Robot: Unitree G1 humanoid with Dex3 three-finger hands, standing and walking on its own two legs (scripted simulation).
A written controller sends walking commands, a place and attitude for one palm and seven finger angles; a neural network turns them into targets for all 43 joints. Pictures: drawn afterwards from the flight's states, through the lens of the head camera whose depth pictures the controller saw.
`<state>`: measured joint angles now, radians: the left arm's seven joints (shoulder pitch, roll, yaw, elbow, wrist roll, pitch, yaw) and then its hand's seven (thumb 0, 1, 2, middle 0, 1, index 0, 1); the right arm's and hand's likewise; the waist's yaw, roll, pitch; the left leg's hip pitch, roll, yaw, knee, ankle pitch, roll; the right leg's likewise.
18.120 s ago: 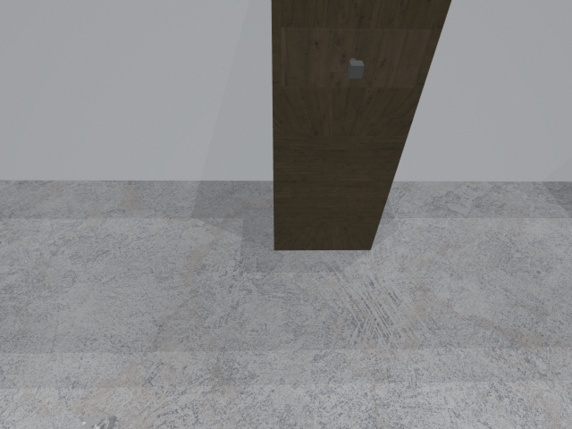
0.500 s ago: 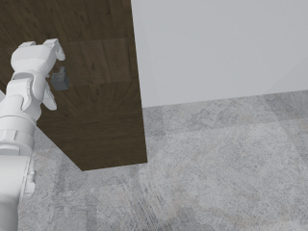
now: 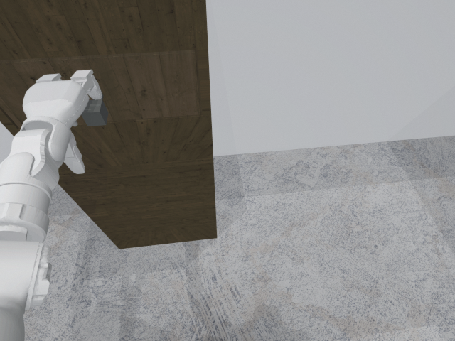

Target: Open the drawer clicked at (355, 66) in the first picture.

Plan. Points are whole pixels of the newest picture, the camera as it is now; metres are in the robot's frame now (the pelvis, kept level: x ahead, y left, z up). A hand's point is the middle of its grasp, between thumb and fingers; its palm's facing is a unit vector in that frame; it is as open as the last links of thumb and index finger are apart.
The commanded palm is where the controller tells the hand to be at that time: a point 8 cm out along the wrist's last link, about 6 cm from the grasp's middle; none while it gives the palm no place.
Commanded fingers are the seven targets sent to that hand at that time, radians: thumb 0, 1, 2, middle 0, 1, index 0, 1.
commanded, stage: lower the fingers behind the handle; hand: left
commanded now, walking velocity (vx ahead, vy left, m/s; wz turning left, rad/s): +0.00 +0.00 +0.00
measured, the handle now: (96, 106) +0.52 +0.26 +0.10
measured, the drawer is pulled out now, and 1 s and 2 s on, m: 0.00 0.00 0.00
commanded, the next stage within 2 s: lift the fingers back up to retry in 0.64 s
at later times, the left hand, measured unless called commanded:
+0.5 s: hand (76, 120) +0.47 +0.28 +0.11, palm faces -0.01 -0.01 -1.00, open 13.8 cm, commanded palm +0.45 +0.27 +0.14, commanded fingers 0.00 -0.50 0.30 -0.30 -1.20 -0.30 -1.20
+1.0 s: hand (74, 121) +0.47 +0.28 +0.11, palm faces -0.03 -0.02 -1.00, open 14.0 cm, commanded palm +0.45 +0.28 +0.18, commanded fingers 0.00 -0.50 0.30 -0.30 -1.20 -0.30 -1.20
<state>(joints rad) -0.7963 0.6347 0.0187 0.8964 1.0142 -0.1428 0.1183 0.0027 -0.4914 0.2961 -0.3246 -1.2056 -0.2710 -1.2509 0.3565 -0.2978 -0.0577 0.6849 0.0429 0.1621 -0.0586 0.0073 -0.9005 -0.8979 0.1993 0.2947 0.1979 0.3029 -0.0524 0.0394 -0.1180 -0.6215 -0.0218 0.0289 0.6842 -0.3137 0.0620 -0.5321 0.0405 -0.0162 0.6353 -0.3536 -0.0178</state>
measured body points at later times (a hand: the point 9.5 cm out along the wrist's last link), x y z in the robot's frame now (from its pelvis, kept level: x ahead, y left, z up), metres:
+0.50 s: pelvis -0.01 +0.01 +0.00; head +0.06 +0.01 +0.44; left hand +0.47 +0.28 +0.16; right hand +0.02 -0.27 -0.13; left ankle +0.00 +0.08 -0.72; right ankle -0.04 -0.11 -0.72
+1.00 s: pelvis +0.00 +0.01 +0.00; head +0.05 +0.00 +0.45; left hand +0.46 +0.28 +0.17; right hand +0.04 -0.27 -0.13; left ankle +0.00 +0.08 -0.72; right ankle -0.04 -0.11 -0.72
